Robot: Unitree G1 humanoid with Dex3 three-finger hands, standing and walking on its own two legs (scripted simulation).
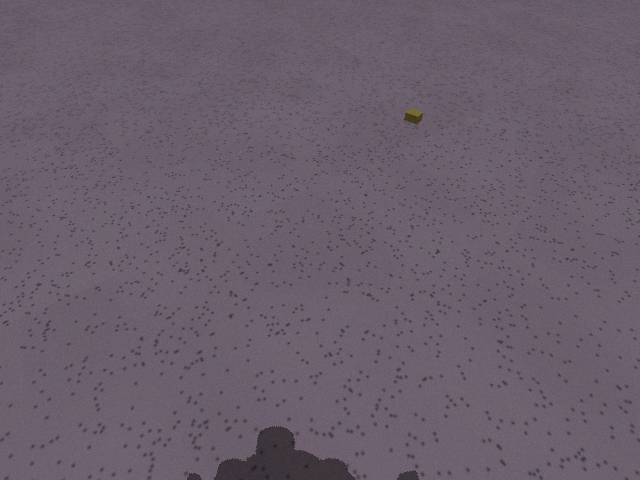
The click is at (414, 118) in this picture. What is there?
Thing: small box
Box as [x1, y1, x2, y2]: [405, 108, 422, 123]
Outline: 410,108 405,114 405,120 417,123 421,119 422,112
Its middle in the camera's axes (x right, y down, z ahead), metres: +0.54 -0.73 +2.33
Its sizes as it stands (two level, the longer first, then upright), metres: 0.084 0.065 0.050
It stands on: the floor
